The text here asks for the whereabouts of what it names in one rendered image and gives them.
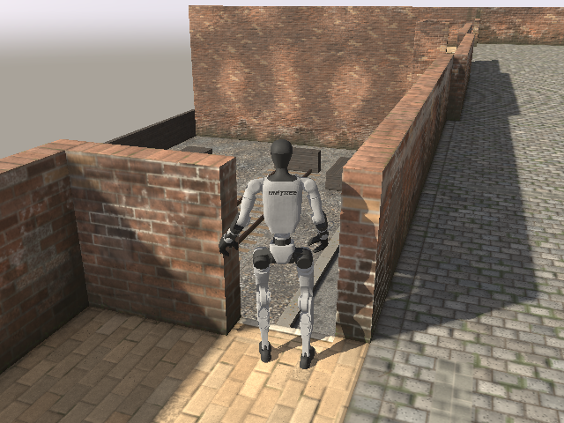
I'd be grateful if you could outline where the robot left hand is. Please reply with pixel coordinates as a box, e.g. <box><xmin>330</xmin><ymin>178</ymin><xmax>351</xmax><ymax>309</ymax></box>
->
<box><xmin>219</xmin><ymin>235</ymin><xmax>239</xmax><ymax>256</ymax></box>

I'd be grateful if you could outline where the right robot upper arm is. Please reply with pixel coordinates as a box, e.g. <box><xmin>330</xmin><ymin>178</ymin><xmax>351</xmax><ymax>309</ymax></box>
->
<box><xmin>300</xmin><ymin>177</ymin><xmax>325</xmax><ymax>225</ymax></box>

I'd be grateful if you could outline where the right robot forearm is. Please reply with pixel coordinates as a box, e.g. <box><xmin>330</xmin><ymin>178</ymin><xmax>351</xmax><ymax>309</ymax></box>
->
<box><xmin>315</xmin><ymin>211</ymin><xmax>329</xmax><ymax>240</ymax></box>

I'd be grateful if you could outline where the left robot upper arm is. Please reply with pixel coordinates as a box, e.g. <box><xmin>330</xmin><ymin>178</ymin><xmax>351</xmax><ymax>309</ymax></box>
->
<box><xmin>236</xmin><ymin>178</ymin><xmax>263</xmax><ymax>227</ymax></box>

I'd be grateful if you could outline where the left robot foot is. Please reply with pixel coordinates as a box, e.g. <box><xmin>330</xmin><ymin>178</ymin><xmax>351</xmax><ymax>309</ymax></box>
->
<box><xmin>259</xmin><ymin>341</ymin><xmax>271</xmax><ymax>362</ymax></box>

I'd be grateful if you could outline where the left robot forearm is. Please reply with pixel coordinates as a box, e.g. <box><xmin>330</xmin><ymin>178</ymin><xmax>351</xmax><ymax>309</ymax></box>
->
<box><xmin>223</xmin><ymin>212</ymin><xmax>244</xmax><ymax>243</ymax></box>

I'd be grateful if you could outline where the right robot thigh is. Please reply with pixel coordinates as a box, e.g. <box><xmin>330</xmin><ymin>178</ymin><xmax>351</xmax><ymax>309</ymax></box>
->
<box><xmin>294</xmin><ymin>247</ymin><xmax>314</xmax><ymax>312</ymax></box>

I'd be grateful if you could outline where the robot right hand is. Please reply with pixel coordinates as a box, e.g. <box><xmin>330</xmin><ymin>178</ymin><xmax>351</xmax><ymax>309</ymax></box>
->
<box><xmin>308</xmin><ymin>235</ymin><xmax>329</xmax><ymax>253</ymax></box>

